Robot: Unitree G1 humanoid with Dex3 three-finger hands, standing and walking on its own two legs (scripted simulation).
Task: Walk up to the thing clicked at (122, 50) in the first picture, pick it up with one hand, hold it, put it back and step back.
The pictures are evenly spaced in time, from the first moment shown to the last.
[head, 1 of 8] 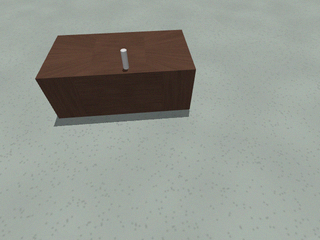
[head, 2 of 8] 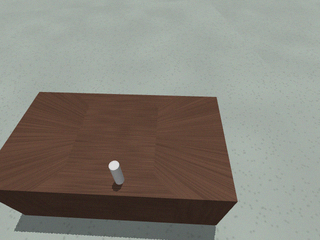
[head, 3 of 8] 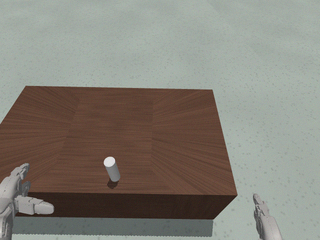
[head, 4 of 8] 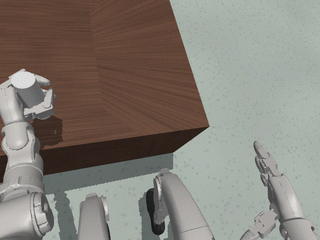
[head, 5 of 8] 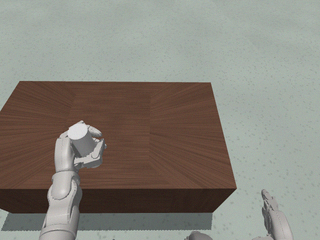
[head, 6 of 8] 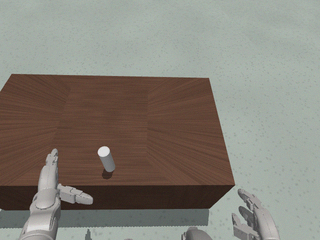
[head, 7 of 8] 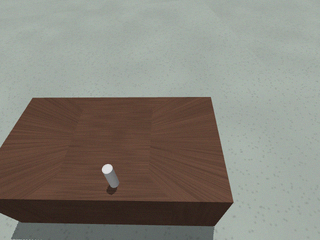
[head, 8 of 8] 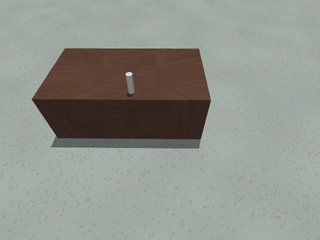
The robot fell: no
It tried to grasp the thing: yes
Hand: left
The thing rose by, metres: 0.30
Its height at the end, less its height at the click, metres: +0.00
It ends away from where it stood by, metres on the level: 0.01
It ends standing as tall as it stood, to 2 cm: yes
